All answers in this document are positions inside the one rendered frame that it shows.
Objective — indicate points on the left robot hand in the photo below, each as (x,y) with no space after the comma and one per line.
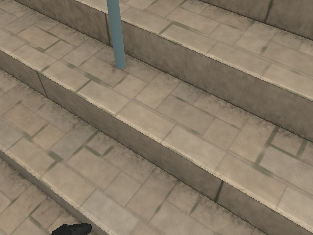
(74,229)

